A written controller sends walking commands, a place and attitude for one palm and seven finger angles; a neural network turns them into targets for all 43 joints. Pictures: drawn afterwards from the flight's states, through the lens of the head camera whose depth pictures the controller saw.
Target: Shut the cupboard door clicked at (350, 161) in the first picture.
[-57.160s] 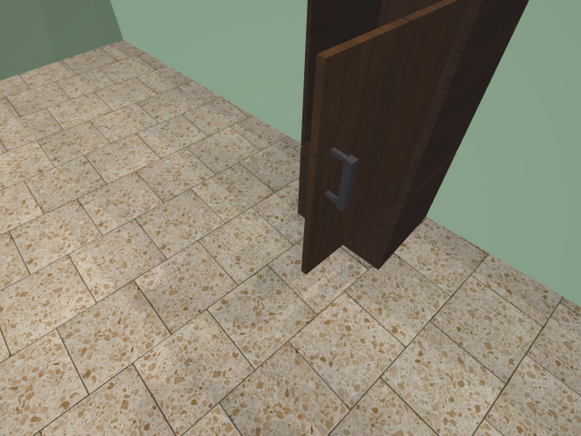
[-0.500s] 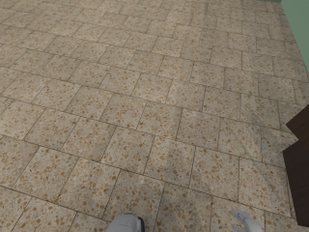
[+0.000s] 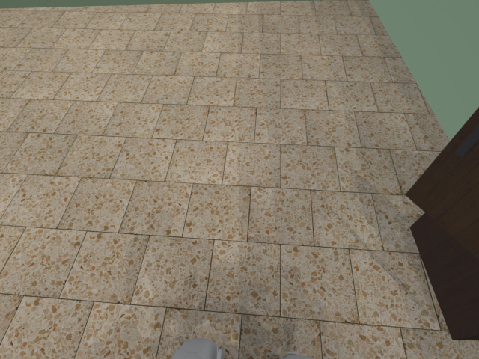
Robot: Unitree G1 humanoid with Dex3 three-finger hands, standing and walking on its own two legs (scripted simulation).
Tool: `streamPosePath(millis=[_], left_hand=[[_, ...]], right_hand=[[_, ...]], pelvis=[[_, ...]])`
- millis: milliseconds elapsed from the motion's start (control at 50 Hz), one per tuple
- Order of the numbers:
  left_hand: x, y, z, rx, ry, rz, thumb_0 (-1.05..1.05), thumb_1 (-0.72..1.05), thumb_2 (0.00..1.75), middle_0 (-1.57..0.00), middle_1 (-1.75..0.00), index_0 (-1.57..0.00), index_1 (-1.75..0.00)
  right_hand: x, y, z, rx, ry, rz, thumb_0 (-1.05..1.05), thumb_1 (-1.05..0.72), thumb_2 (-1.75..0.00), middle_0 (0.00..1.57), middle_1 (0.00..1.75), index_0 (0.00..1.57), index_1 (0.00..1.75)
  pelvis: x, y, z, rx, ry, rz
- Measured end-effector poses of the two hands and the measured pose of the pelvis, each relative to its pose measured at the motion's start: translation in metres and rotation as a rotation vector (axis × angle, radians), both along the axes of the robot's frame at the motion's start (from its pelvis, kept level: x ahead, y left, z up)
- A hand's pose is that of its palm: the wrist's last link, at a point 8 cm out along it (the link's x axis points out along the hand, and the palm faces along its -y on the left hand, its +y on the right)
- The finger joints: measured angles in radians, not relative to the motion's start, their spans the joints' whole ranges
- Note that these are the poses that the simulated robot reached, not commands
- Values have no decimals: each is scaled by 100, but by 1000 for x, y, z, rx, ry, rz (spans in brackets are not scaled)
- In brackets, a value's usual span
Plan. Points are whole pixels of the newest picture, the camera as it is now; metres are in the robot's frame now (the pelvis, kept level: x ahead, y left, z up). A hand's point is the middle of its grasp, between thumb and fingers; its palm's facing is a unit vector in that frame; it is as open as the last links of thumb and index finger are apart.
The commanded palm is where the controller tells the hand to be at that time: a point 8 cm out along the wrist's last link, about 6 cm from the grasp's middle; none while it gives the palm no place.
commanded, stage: turn to face it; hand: left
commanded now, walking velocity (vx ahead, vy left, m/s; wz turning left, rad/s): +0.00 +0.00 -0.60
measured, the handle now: out of the picture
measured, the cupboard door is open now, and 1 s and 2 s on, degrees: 32 32 32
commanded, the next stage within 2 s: take the last steps up to it in 1.38 s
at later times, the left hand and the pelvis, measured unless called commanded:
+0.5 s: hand (133, 314) +0.20 +0.24 -0.15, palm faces -0.26 -0.94 -0.23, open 7.4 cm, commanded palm none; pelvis +0.03 +0.05 +0.02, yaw -18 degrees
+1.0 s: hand (175, 315) +0.20 +0.16 -0.16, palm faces -0.53 -0.82 -0.22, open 7.4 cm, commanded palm none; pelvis +0.03 +0.04 +0.01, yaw -35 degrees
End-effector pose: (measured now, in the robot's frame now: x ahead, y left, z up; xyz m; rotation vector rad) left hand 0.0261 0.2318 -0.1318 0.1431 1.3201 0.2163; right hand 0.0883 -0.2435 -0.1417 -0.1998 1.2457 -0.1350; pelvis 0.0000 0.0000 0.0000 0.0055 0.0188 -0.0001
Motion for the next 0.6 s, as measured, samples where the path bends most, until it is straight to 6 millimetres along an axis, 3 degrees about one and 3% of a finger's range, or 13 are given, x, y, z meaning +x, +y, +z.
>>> streamPosePath(millis=[100,200,280,380,500,600], left_hand=[[16,12,3,0,37,-46,1,91,89,-21,-29,-20,-30],[42,36,-4,-6,32,-105,1,91,89,-21,-29,-20,-30],[74,56,-13,-15,8,-158,1,91,89,-20,-29,-20,-30],[125,67,2,-14,-62,-253,1,91,89,-20,-29,-20,-30],[174,55,15,-4,-121,-374,1,91,90,-20,-29,-19,-30],[206,19,20,3,-150,-496,1,91,90,-20,-29,-19,-30]], right_hand=[[-1,-1,18,-31,-3,-53,0,-91,-90,20,30,20,30],[3,13,27,-56,-51,-107,0,-91,-90,20,30,20,30],[-4,30,32,-79,-93,-145,0,-90,-90,20,30,20,30],[-32,44,42,-85,-61,-196,0,-90,-90,21,30,21,30],[-72,46,39,-75,-17,-310,0,-90,-90,21,30,21,30],[-115,39,24,-47,25,-422,0,-90,-90,21,30,21,30]], pelvis=[[12,7,10,1,23,-54],[20,25,8,-10,21,-118],[24,43,3,-21,7,-170],[27,52,14,-47,-2,-233],[29,54,16,-53,0,-321],[28,44,10,-39,-1,-392]])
